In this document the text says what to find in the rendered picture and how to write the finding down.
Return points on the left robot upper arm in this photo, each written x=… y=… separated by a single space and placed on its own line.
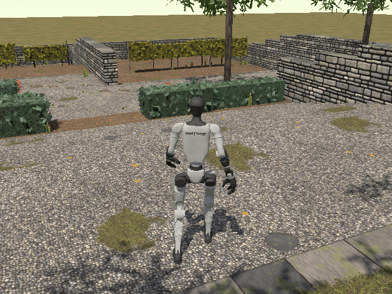
x=177 y=128

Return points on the robot left shin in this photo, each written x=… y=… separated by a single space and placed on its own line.
x=178 y=231

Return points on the robot left forearm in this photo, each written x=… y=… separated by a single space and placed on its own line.
x=169 y=157

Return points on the right robot upper arm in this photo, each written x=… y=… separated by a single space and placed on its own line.
x=215 y=129

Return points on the robot right forearm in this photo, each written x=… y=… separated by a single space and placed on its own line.
x=226 y=166

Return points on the robot left hand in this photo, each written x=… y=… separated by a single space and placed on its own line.
x=174 y=160

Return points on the left robot foot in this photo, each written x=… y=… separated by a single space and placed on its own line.
x=177 y=257

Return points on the robot right hand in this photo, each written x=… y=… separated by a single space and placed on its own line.
x=232 y=186

